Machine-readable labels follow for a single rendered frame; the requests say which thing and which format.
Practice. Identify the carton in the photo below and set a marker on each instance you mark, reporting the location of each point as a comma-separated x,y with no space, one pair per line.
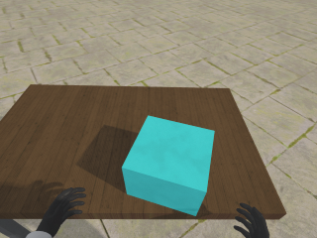
169,164

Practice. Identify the table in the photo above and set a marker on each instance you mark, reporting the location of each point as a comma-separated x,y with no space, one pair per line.
59,136

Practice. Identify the robot right hand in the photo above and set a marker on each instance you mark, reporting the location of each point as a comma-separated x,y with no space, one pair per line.
257,228

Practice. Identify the robot left hand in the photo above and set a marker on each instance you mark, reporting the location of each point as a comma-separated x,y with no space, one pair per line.
59,211

